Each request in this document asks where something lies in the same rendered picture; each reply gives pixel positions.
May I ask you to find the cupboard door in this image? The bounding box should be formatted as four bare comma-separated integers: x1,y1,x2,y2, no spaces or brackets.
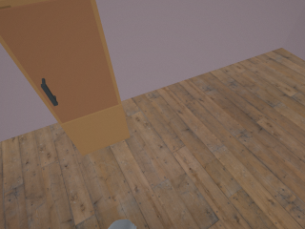
0,0,118,123

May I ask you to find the robot left thigh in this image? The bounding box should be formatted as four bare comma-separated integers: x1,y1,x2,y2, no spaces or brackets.
108,219,137,229

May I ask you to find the handle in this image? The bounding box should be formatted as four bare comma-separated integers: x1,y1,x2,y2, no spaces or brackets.
41,78,58,106

